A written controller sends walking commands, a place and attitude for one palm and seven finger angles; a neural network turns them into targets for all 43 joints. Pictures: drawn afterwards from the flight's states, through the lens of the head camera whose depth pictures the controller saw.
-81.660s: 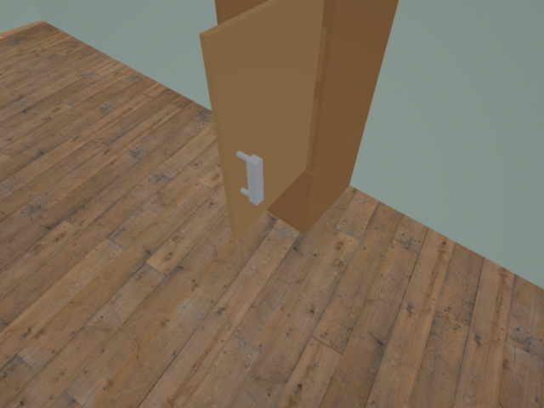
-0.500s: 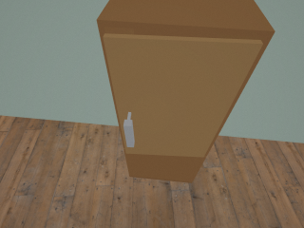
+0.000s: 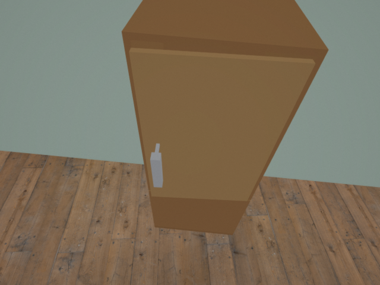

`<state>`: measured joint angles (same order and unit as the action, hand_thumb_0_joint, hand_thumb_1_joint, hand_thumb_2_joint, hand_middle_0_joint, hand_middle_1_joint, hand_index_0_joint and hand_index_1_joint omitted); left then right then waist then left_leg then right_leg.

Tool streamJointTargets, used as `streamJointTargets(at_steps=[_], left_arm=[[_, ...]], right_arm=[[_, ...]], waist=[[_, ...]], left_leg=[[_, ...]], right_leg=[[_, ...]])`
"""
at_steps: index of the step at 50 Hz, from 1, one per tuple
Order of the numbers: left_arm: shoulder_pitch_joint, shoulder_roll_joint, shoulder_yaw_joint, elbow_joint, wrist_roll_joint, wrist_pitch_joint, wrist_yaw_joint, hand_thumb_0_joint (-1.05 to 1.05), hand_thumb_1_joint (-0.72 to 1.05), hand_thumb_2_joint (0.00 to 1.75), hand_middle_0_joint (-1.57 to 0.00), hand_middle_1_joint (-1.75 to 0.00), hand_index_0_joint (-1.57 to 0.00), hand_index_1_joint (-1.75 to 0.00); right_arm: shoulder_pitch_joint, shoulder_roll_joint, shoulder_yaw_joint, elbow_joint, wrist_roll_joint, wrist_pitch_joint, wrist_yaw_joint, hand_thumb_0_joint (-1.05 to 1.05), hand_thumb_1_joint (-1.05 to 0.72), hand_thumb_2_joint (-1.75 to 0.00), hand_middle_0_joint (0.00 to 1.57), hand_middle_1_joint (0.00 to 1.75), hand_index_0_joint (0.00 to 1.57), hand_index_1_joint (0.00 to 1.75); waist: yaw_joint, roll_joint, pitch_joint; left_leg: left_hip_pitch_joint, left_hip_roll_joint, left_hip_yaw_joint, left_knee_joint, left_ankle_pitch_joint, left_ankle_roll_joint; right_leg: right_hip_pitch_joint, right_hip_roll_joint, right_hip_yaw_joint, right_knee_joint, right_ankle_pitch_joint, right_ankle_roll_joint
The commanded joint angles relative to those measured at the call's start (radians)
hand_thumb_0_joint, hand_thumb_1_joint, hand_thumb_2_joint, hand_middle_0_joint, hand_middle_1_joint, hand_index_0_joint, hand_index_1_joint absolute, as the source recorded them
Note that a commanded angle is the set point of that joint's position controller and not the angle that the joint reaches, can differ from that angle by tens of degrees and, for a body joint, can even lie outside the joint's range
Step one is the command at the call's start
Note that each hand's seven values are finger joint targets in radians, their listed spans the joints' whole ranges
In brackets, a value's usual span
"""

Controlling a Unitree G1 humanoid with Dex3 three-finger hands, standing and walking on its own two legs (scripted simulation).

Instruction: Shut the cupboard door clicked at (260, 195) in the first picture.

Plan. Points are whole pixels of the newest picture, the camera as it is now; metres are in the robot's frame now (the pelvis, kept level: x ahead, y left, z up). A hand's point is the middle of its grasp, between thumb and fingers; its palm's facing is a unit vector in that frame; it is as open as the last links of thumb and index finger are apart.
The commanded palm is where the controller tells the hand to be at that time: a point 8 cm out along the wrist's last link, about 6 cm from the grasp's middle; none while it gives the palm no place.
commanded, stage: shuffle to correct the standing spot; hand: left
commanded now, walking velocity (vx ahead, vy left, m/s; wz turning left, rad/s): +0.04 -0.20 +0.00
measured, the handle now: (158, 165) +0.46 +0.12 -0.10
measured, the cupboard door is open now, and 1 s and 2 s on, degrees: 3 3 3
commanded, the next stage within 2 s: come to a stop and stand still in 0.42 s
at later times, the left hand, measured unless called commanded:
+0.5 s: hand out of the picture +0.02 +0.12 -0.18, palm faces -0.04 -0.99 -0.14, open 7.3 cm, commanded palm none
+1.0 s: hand out of the picture +0.03 +0.09 -0.19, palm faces +0.05 -0.98 -0.18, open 7.4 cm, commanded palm none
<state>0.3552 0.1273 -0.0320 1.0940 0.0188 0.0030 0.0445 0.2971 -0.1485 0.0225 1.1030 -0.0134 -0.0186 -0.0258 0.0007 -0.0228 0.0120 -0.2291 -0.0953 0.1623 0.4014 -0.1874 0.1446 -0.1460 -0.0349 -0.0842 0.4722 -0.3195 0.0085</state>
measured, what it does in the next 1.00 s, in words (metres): steps on the spot: right foot, then left foot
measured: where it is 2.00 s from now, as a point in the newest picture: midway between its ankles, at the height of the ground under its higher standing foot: outside the picture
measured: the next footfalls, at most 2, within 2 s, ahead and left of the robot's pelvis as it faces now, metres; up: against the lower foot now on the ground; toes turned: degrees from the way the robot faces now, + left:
right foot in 0.64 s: +0.02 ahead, -0.24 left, +0.00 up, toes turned -4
left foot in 0.90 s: +0.09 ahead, -0.01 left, +0.00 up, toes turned +5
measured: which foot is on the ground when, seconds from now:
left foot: down 0.00-0.64, up 0.66-0.88, down 0.90-1.00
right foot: down 0.00-0.14, up 0.16-0.62, down 0.64-0.94, up 0.96-1.00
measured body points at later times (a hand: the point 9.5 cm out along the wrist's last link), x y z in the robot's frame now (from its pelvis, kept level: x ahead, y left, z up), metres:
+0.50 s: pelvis -0.01 -0.05 +0.01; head +0.02 -0.02 +0.46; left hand +0.03 +0.17 -0.16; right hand -0.03 -0.28 -0.14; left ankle +0.03 +0.02 -0.74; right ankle -0.01 -0.22 -0.69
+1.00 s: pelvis +0.03 -0.09 -0.01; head +0.07 -0.06 +0.44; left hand +0.03 +0.14 -0.18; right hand +0.11 -0.32 -0.15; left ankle +0.05 -0.02 -0.74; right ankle -0.02 -0.23 -0.72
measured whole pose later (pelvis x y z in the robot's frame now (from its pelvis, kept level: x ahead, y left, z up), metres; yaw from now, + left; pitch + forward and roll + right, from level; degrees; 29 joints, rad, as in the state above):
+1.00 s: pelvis +0.03 -0.09 -0.01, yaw -1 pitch +0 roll +0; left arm 0.28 0.19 0.03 1.02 0.02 0.04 0.04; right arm 0.16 -0.15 -0.02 0.99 -0.01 0.00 -0.02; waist 0.04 -0.07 0.08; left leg -0.30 -0.03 0.13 0.56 -0.27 0.08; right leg -0.27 -0.07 -0.04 0.74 -0.49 0.02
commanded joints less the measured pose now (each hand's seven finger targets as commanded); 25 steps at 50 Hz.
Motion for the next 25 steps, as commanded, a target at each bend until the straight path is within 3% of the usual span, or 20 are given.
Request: streamJointTargets(at_steps=[1,3,6,8,10,12,13,16,18,25], left_arm=[[0.091,0.077,0.016,-0.001,-0.004,-0.01,0.006,0.0,0.9,0.9,-0.2,-0.3,-0.2,-0.3],[0.085,0.073,0.016,0.0,-0.002,-0.004,0.005,0.0,0.9,0.9,-0.2,-0.3,-0.2,-0.3],[0.079,0.074,0.026,-0.008,0.005,0.018,-0.004,0.0,0.9,0.9,-0.2,-0.3,-0.2,-0.3],[0.067,0.081,0.034,-0.024,0.013,0.03,-0.009,0.0,0.9,0.9,-0.2,-0.3,-0.2,-0.3],[0.045,0.079,0.046,-0.043,0.019,0.037,-0.016,0.0,0.9,0.9,-0.2,-0.3,-0.2,-0.3],[0.025,0.072,0.053,-0.055,0.022,0.04,-0.025,0.0,0.9,0.9,-0.2,-0.3,-0.2,-0.3],[0.016,0.064,0.056,-0.062,0.023,0.042,-0.028,0.0,0.9,0.9,-0.2,-0.3,-0.2,-0.3],[-0.003,0.053,0.063,-0.079,0.022,0.048,-0.034,0.0,0.9,0.9,-0.2,-0.3,-0.2,-0.3],[-0.021,0.055,0.066,-0.092,0.02,0.051,-0.038,0.0,0.9,0.9,-0.2,-0.3,-0.2,-0.3],[-0.09,0.058,0.074,-0.135,0.016,0.048,-0.051,0.0,0.9,0.9,-0.2,-0.3,-0.2,-0.3]], right_arm=[[0.053,-0.091,-0.021,-0.019,0.005,-0.014,-0.01,0.0,-0.9,-0.9,0.2,0.3,0.2,0.3],[0.062,-0.093,-0.026,-0.013,0.005,-0.012,-0.014,0.0,-0.9,-0.9,0.2,0.3,0.2,0.3],[0.085,-0.124,-0.045,-0.002,0.001,-0.003,-0.027,0.0,-0.9,-0.9,0.2,0.3,0.2,0.3],[0.112,-0.136,-0.057,-0.001,-0.001,-0.001,-0.036,0.0,-0.9,-0.9,0.2,0.3,0.2,0.3],[0.111,-0.142,-0.064,-0.01,-0.005,-0.004,-0.039,0.0,-0.9,-0.9,0.2,0.3,0.2,0.3],[0.095,-0.135,-0.07,-0.023,-0.008,-0.009,-0.038,0.0,-0.9,-0.9,0.2,0.3,0.2,0.3],[0.092,-0.138,-0.073,-0.03,-0.009,-0.011,-0.037,0.0,-0.9,-0.9,0.2,0.3,0.2,0.3],[0.087,-0.13,-0.073,-0.038,-0.011,-0.015,-0.031,0.0,-0.9,-0.9,0.2,0.3,0.2,0.3],[0.088,-0.13,-0.078,-0.044,-0.013,-0.015,-0.03,0.0,-0.9,-0.9,0.2,0.3,0.2,0.3],[0.099,-0.176,-0.108,-0.061,-0.025,-0.003,-0.018,0.0,-0.9,-0.9,0.2,0.3,0.2,0.3]], waist=[[-0.003,0.014,0.049],[-0.008,0.007,0.06],[-0.017,0.067,0.078],[-0.027,0.072,0.05],[-0.025,0.046,0.027],[-0.017,-0.005,0.026],[-0.018,-0.012,0.024],[-0.016,0.045,0.038],[-0.02,0.086,0.042],[-0.047,0.163,0.019]], left_leg=[[0.053,0.239,-0.302,-0.149,-0.07,-0.094],[0.049,0.262,-0.325,-0.15,-0.089,-0.083],[0.078,0.333,-0.421,-0.202,-0.183,-0.065],[0.113,0.396,-0.475,-0.216,-0.156,-0.016],[0.092,0.436,-0.482,-0.214,-0.149,0.022],[0.057,0.439,-0.446,-0.206,-0.118,0.037],[0.028,0.43,-0.415,-0.21,-0.121,0.027],[-0.028,0.393,-0.348,-0.224,-0.142,0.011],[-0.031,0.397,-0.327,-0.221,-0.138,0.011],[-0.071,0.384,-0.326,-0.207,-0.277,0.0]], right_leg=[[-0.094,-0.059,0.096,-0.067,0.032,-0.05],[-0.108,-0.048,0.086,-0.055,0.022,-0.046],[-0.214,-0.013,0.064,0.056,-0.062,-0.04],[-0.287,-0.006,0.08,0.219,-0.146,-0.038],[-0.334,-0.023,0.115,0.382,-0.149,-0.035],[-0.361,-0.031,0.123,0.456,-0.102,-0.028],[-0.353,-0.031,0.116,0.479,-0.081,-0.023],[-0.35,-0.035,0.097,0.493,-0.025,-0.011],[-0.356,-0.044,0.086,0.461,-0.021,-0.006],[-0.269,-0.016,0.025,0.282,-0.062,-0.011]])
